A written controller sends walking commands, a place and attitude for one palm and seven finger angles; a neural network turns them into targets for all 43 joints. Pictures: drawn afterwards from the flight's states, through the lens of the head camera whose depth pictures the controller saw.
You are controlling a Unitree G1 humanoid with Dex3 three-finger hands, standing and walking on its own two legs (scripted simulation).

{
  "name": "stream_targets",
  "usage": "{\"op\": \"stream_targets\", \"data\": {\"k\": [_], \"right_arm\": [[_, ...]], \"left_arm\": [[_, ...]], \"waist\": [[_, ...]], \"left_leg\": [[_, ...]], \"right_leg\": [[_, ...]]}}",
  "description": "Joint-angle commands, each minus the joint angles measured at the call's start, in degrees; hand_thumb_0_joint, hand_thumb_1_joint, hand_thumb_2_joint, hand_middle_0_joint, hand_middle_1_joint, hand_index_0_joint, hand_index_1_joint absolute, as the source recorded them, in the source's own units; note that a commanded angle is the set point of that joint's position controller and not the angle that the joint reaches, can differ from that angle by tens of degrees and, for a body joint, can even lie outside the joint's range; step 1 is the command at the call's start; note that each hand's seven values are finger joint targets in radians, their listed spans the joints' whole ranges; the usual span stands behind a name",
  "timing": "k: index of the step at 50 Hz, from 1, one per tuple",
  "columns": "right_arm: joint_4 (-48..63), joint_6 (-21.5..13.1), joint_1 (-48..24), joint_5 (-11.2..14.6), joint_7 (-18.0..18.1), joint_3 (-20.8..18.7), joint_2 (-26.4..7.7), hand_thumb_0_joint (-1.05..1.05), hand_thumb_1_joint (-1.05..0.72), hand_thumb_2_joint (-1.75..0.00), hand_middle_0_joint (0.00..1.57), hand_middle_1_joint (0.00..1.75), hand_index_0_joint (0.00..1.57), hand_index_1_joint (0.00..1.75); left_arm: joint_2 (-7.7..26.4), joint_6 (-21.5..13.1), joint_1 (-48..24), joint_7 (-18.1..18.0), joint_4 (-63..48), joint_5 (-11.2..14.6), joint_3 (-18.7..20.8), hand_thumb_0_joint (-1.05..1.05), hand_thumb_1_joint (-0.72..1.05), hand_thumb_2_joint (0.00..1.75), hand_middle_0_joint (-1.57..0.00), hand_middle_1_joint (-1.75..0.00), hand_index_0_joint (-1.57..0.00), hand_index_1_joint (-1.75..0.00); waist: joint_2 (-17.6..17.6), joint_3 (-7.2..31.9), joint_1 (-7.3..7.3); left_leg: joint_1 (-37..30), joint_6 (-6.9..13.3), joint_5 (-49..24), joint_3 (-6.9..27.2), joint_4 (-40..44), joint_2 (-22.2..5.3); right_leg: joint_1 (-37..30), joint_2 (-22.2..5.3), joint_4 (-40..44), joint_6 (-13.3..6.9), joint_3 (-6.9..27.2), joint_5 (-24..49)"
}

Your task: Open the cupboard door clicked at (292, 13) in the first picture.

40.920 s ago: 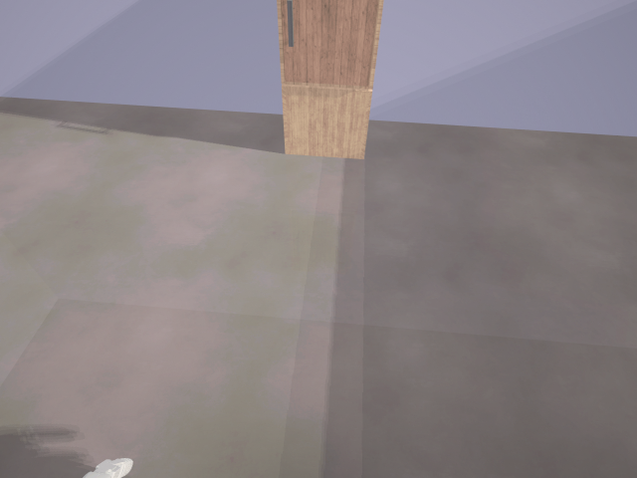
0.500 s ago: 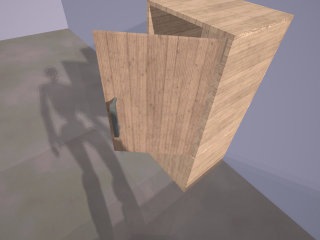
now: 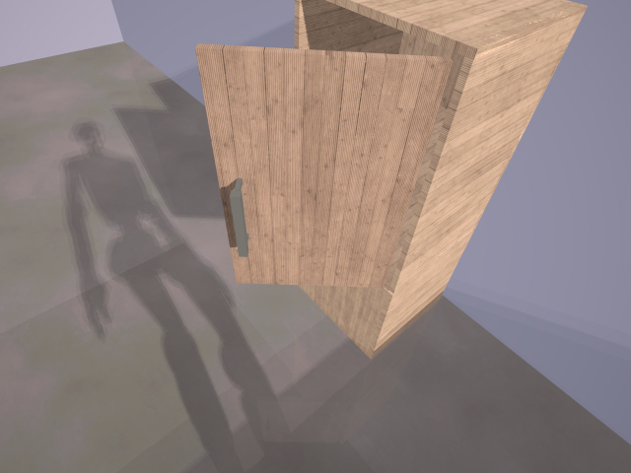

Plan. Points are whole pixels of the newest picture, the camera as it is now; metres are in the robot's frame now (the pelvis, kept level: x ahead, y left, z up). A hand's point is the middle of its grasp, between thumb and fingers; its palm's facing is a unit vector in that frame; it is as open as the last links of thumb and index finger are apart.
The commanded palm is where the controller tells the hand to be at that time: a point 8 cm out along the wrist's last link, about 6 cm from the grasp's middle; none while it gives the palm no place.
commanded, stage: shuffle to correct the standing spot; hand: left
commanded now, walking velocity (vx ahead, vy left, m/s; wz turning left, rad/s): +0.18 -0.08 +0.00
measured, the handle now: (241, 219) +0.60 +0.20 -0.08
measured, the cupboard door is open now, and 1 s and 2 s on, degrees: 49 49 49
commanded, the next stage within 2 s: come to a stop and stand still in 0.54 s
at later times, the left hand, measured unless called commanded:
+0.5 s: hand out of the picture +0.10 +0.21 -0.17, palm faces +0.00 -0.99 -0.14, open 7.3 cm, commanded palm none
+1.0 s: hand (230, 438) +0.21 +0.14 -0.17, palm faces +0.08 -0.98 -0.16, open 7.2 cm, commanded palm none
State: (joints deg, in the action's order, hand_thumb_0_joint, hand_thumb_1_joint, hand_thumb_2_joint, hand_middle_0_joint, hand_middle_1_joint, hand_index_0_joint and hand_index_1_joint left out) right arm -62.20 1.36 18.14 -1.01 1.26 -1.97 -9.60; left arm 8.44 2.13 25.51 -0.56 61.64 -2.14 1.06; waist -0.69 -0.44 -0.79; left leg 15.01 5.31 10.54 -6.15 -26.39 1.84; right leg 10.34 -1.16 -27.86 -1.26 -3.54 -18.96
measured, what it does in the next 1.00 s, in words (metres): steps on the spot: right foot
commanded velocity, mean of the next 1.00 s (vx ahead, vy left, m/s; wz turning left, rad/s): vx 0.03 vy -0.03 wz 0.05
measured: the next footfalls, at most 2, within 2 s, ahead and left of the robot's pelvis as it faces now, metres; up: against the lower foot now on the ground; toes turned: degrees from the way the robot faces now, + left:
right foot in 0.78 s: +0.21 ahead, -0.17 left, +0.00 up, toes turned -4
left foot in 1.10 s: +0.13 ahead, +0.09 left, +0.00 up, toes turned +7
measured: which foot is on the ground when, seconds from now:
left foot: down 0.00-0.80, up 0.82-1.00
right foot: down 0.00-0.26, up 0.28-0.76, down 0.78-1.00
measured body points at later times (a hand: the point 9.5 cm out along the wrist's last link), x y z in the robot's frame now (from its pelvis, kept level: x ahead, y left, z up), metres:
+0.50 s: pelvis +0.06 +0.03 +0.01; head +0.07 +0.06 +0.46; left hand +0.10 +0.26 -0.16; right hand +0.01 -0.17 -0.13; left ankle +0.06 +0.10 -0.74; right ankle +0.09 -0.13 -0.66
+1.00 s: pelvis +0.10 -0.02 -0.01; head +0.14 -0.01 +0.44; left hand +0.20 +0.20 -0.16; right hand +0.12 -0.26 -0.16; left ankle +0.08 +0.08 -0.69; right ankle +0.17 -0.16 -0.74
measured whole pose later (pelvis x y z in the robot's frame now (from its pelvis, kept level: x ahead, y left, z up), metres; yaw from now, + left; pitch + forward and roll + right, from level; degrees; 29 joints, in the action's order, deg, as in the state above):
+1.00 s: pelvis +0.10 -0.02 -0.01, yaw +4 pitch -1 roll -1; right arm -58.9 2.6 14.5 -0.5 1.8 -4.4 -9.9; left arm 6.3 -0.2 5.5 -2.5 53.4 -1.7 2.5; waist 0.5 -6.0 1.3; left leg 24.0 -2.8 29.3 -2.2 -55.9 -0.9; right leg 19.4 -4.8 -30.7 1.4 -6.0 -10.3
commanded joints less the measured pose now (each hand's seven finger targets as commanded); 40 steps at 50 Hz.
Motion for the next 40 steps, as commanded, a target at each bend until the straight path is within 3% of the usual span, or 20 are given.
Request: {"op": "stream_targets", "data": {"k": [1, 2, 3, 4, 6, 10, 11, 12, 13, 14, 17, 21, 27, 32, 34, 36, 37, 38, 39, 40], "right_arm": [[3.93, -1.16, -1.42, 0.04, 0.47, -1.19, -4.79, 0.00, -0.90, -0.90, 0.20, 0.30, 0.20, 0.30], [4.65, -1.17, -1.85, 0.06, 0.15, -0.88, -2.94, 0.00, -0.90, -0.90, 0.20, 0.30, 0.20, 0.30], [4.97, -1.43, -3.20, -0.07, -0.18, -1.07, -3.27, 0.00, -0.90, -0.90, 0.20, 0.30, 0.20, 0.30], [5.10, -1.62, -2.99, 0.08, -0.41, -1.23, -2.97, 0.00, -0.90, -0.90, 0.20, 0.30, 0.20, 0.30], [4.74, -2.27, -1.33, 0.37, -0.89, -1.23, -1.77, 0.00, -0.90, -0.90, 0.20, 0.30, 0.20, 0.30], [3.30, -3.42, 3.46, 0.36, -0.45, -0.54, 0.87, 0.00, -0.90, -0.90, 0.20, 0.30, 0.20, 0.30], [2.14, -3.79, 6.71, 0.30, 0.00, -0.59, -0.17, 0.00, -0.90, -0.90, 0.20, 0.30, 0.20, 0.30], [0.90, -4.20, 10.71, -0.02, 0.50, -1.41, -3.86, 0.00, -0.90, -0.90, 0.20, 0.30, 0.20, 0.30], [0.49, -4.21, 14.97, -0.66, 1.08, -2.77, -8.99, 0.00, -0.90, -0.90, 0.20, 0.30, 0.20, 0.30], [0.87, -4.03, 15.36, -0.70, 1.51, -3.41, -11.13, 0.00, -0.90, -0.90, 0.20, 0.30, 0.20, 0.30], [1.62, -4.78, 9.09, -0.61, 1.46, -1.43, -5.40, 0.00, -0.90, -0.90, 0.20, 0.30, 0.20, 0.30], [1.28, -5.78, 8.58, -0.24, 1.90, -0.97, -4.07, 0.00, -0.90, -0.90, 0.20, 0.30, 0.20, 0.30], [-0.69, -4.99, 13.28, -0.88, 2.19, -1.40, -4.46, 0.00, -0.90, -0.90, 0.20, 0.30, 0.20, 0.30], [-0.60, -3.76, 13.21, -1.44, 1.93, -2.24, -5.54, 0.00, -0.90, -0.90, 0.20, 0.30, 0.20, 0.30], [-0.31, -3.29, 11.97, -1.50, 1.78, -2.23, -5.30, 0.00, -0.90, -0.90, 0.20, 0.30, 0.20, 0.30], [-0.16, -2.96, 10.69, -1.08, 1.52, -2.01, -5.08, 0.00, -0.90, -0.90, 0.20, 0.30, 0.20, 0.30], [-0.48, -2.98, 10.90, -0.63, 1.12, -2.00, -4.34, 0.00, -0.90, -0.90, 0.20, 0.30, 0.20, 0.30], [-0.37, -2.99, 12.18, 0.01, 0.59, -1.63, -1.96, 0.00, -0.90, -0.90, 0.20, 0.30, 0.20, 0.30], [0.46, -2.41, 13.21, 0.57, 0.35, -1.01, 0.94, 0.00, -0.90, -0.90, 0.20, 0.30, 0.20, 0.30], [1.32, -1.54, 11.84, 0.84, 0.97, -1.51, -0.08, 0.00, -0.90, -0.90, 0.20, 0.30, 0.20, 0.30]], "left_arm": [[4.57, -1.69, 9.39, -0.77, -0.24, 0.14, 1.69, 0.00, 0.90, 0.90, -0.20, -0.30, -0.20, -0.30], [6.36, -2.10, 8.99, -1.34, -0.12, 0.42, 2.18, 0.00, 0.90, 0.90, -0.20, -0.30, -0.20, -0.30], [6.21, -2.70, 7.01, -1.79, -0.66, 0.80, 2.29, 0.00, 0.90, 0.90, -0.20, -0.30, -0.20, -0.30], [5.79, -3.20, 5.67, -1.99, -1.09, 0.87, 2.34, 0.00, 0.90, 0.90, -0.20, -0.30, -0.20, -0.30], [6.06, -3.89, 3.48, -1.73, -1.60, 0.50, 2.45, 0.00, 0.90, 0.90, -0.20, -0.30, -0.20, -0.30], [5.35, -3.42, 2.64, -1.12, -0.66, 0.35, 2.15, 0.00, 0.90, 0.90, -0.20, -0.30, -0.20, -0.30], [4.35, -3.04, 2.74, -0.83, -0.56, 0.58, 1.95, 0.00, 0.90, 0.90, -0.20, -0.30, -0.20, -0.30], [2.09, -2.79, 3.65, -0.47, -0.82, 0.63, 1.58, 0.00, 0.90, 0.90, -0.20, -0.30, -0.20, -0.30], [-0.05, -2.61, 2.87, -0.15, -2.56, 0.47, 1.26, 0.00, 0.90, 0.90, -0.20, -0.30, -0.20, -0.30], [1.95, -2.35, -1.50, 0.17, -5.19, -0.21, 1.47, 0.00, 0.90, 0.90, -0.20, -0.30, -0.20, -0.30], [1.33, -2.16, -3.13, 0.67, -4.27, -0.42, 2.07, 0.00, 0.90, 0.90, -0.20, -0.30, -0.20, -0.30], [0.51, -1.57, -3.59, 1.16, -4.48, 0.02, 2.28, 0.00, 0.90, 0.90, -0.20, -0.30, -0.20, -0.30], [1.39, -0.84, -12.92, 0.94, -8.17, 0.23, 2.22, 0.00, 0.90, 0.90, -0.20, -0.30, -0.20, -0.30], [1.80, -0.83, -18.41, 1.01, -10.08, 0.67, 1.83, 0.00, 0.90, 0.90, -0.20, -0.30, -0.20, -0.30], [1.69, -1.21, -18.89, 0.73, -10.60, 0.80, 1.78, 0.00, 0.90, 0.90, -0.20, -0.30, -0.20, -0.30], [1.87, -2.21, -14.19, 0.19, -9.13, 1.06, 1.94, 0.00, 0.90, 0.90, -0.20, -0.30, -0.20, -0.30], [3.78, -3.03, -9.99, -0.26, -7.65, 1.08, 2.22, 0.00, 0.90, 0.90, -0.20, -0.30, -0.20, -0.30], [7.12, -3.86, -7.14, -1.04, -6.43, 1.06, 2.73, 0.00, 0.90, 0.90, -0.20, -0.30, -0.20, -0.30], [10.73, -4.22, -6.49, -1.74, -6.02, 1.14, 3.19, 0.00, 0.90, 0.90, -0.20, -0.30, -0.20, -0.30], [11.42, -4.24, -6.76, -1.74, -6.60, 1.06, 3.19, 0.00, 0.90, 0.90, -0.20, -0.30, -0.20, -0.30]], "waist": [[-6.03, -7.94, -1.81], [-14.17, -9.08, -1.49], [-13.68, -9.97, -1.22], [-10.94, -9.38, 0.03], [-4.37, -6.63, 1.46], [-5.13, -6.41, 2.78], [-1.93, -5.71, 3.34], [7.36, -4.41, 4.27], [17.79, -4.39, 5.24], [11.32, -6.99, 5.81], [3.82, -9.98, 2.55], [4.09, -4.44, 1.00], [6.38, -4.23, 2.91], [8.61, -3.75, 4.51], [10.61, -3.69, 4.36], [9.74, -0.21, 1.95], [6.23, 2.98, 0.21], [-0.20, 6.75, -0.34], [-8.75, 9.69, 0.34], [-6.91, 7.91, 0.31]], "left_leg": [[14.98, -3.03, 23.60, 7.41, 0.28, -4.88], [16.25, -3.78, 16.31, 1.66, -10.99, -2.14], [15.47, -3.39, 14.18, 2.26, -20.52, -3.25], [16.67, -3.18, 14.37, 3.52, -25.30, -3.93], [15.11, -3.33, 13.80, 2.92, -24.21, -5.03], [-1.63, -4.40, 6.88, -1.97, -4.95, -3.12], [-6.70, -4.65, 6.55, -0.44, -1.07, -3.50], [-12.05, -2.58, 11.65, 11.07, 5.24, -11.02], [-13.86, 2.44, 17.75, 28.35, 15.15, -23.84], [-11.18, 6.49, 19.16, 33.03, 18.13, -28.88], [-0.82, 4.41, 12.56, 22.81, 19.00, -23.72], [-4.88, 3.48, -7.20, 12.49, 16.47, -19.22], [-10.54, 3.89, -22.42, 11.67, 13.01, -19.10], [-9.03, 3.02, -24.30, 9.93, 10.07, -18.53], [-6.94, 2.52, -24.12, 9.66, 8.31, -17.40], [-5.45, 0.07, -22.42, 8.32, 3.03, -14.55], [-4.21, -2.29, -16.82, 7.05, -1.08, -11.87], [3.12, -4.93, -4.50, 5.24, -6.34, -9.41], [8.70, -7.39, 17.15, 1.60, -11.86, -4.87], [6.31, -7.17, 25.10, 3.33, -18.21, -4.37]], "right_leg": [[-2.32, -7.81, 13.56, -5.70, 14.62, -17.35], [-0.15, -14.22, 20.16, -8.64, 23.05, -25.87], [3.33, -17.39, 22.89, -10.83, 25.93, -24.25], [2.81, -17.26, 22.61, -11.62, 25.52, -19.92], [1.24, -14.83, 18.46, -10.68, 17.73, -9.57], [9.07, -9.16, 10.17, -6.47, 8.36, -4.91], [11.83, -6.47, 5.20, -5.00, 6.33, -6.15], [17.77, -2.95, -4.91, -2.64, 3.57, -6.64], [25.77, 1.09, -18.11, 0.40, -2.51, -11.63], [28.66, -1.67, -26.71, 0.06, 1.24, -12.18], [26.49, -5.45, -34.50, 0.61, 4.81, -0.51], [24.67, -5.21, -32.49, 2.58, 3.77, 7.34], [27.28, -4.95, -24.65, 3.85, 2.14, 7.71], [20.48, -3.85, -14.11, 3.44, 0.01, 6.31], [15.10, -2.67, -8.56, 2.96, -1.13, 4.79], [4.14, -1.34, 0.98, 2.78, -1.80, 11.44], [-3.24, -2.31, 6.11, 3.05, -0.65, 17.99], [-13.81, -9.49, 4.62, 1.24, 5.64, 32.33], [-18.39, -20.41, 2.65, -3.16, 12.71, 50.75], [-11.03, -23.45, 3.38, -7.20, 12.49, 57.84]]}}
